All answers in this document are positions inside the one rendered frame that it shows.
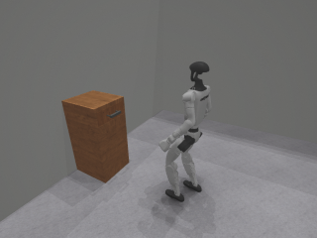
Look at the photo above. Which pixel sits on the robot left forearm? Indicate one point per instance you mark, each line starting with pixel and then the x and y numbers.
pixel 183 129

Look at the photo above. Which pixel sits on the cabinet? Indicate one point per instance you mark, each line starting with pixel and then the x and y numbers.
pixel 99 151

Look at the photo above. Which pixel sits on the drawer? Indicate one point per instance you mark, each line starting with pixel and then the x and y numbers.
pixel 102 117

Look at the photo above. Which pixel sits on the robot left upper arm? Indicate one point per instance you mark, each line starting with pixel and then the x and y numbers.
pixel 188 99

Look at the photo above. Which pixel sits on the robot right thigh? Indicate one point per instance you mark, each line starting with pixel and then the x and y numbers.
pixel 186 158

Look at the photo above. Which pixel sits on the left robot hand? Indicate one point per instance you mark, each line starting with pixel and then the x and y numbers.
pixel 164 145

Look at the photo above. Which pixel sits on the robot left foot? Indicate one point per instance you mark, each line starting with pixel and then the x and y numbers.
pixel 171 194

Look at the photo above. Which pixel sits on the robot right upper arm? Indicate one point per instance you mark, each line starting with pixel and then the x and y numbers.
pixel 208 106

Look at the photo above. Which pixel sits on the handle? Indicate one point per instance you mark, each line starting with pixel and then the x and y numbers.
pixel 115 114

